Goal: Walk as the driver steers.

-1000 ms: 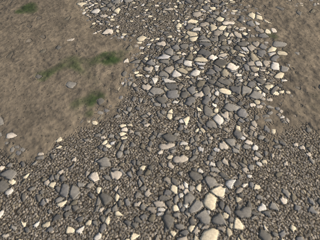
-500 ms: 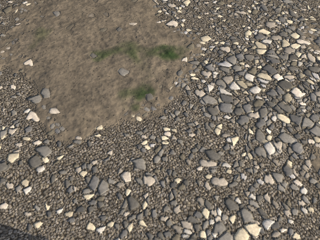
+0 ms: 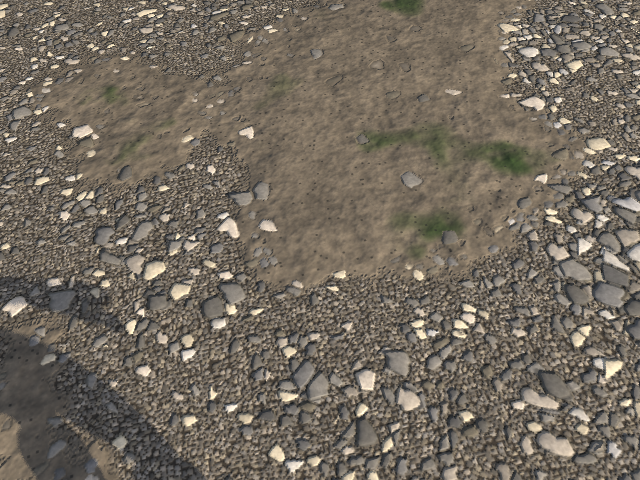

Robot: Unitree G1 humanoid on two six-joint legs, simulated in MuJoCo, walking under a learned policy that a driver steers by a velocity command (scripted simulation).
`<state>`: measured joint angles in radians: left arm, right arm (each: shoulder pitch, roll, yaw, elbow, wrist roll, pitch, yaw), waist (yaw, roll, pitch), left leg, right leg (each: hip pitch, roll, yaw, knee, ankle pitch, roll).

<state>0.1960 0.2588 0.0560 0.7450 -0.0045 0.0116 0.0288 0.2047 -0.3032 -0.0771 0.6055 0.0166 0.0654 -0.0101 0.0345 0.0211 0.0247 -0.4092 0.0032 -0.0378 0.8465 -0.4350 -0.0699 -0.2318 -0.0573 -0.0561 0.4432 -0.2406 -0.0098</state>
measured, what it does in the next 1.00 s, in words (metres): walks ahead, turning right: left foot, then right foot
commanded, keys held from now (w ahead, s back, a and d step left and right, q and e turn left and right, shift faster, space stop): w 0.16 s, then w+e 0.56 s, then w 0.28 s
